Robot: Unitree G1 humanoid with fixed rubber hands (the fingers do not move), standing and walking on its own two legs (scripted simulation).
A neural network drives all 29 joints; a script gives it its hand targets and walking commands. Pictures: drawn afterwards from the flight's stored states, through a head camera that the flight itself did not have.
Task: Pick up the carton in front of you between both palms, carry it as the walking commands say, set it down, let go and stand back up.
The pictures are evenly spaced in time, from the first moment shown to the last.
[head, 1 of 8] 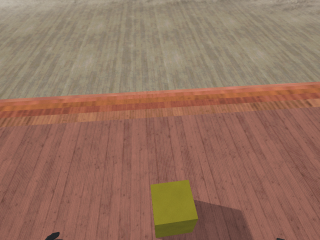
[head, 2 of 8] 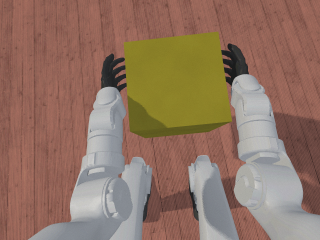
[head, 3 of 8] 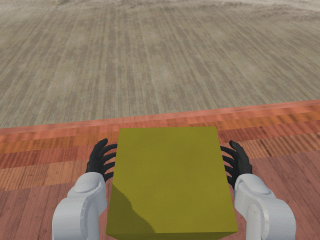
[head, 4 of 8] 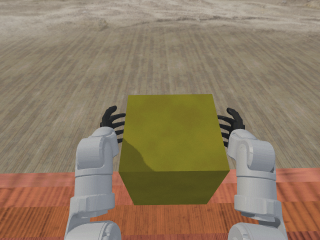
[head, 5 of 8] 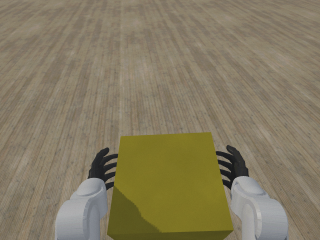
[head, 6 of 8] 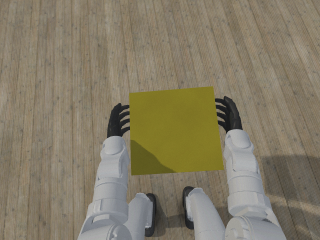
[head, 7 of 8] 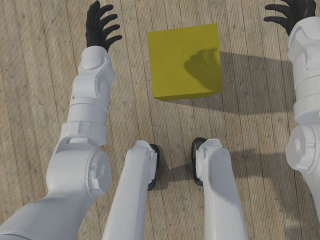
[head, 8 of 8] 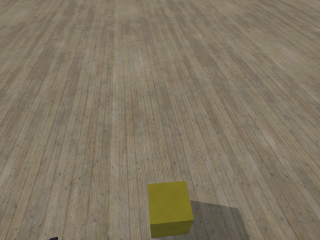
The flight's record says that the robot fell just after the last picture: no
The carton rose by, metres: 0.69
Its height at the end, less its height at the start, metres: -1.06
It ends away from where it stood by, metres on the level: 3.98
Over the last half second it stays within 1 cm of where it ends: yes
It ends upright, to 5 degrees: yes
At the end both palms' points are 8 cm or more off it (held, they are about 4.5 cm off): yes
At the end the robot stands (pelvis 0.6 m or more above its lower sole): yes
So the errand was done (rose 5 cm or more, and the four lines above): yes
